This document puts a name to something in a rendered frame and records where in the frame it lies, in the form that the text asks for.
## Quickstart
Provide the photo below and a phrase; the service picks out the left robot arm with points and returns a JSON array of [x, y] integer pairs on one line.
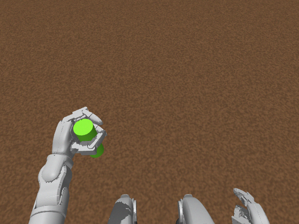
[[53, 196]]

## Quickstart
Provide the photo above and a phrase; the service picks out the right robot hand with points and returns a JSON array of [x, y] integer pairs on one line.
[[254, 214]]

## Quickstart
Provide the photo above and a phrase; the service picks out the left robot hand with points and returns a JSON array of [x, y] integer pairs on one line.
[[65, 140]]

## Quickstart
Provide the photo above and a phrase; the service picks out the can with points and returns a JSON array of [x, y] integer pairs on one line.
[[85, 131]]

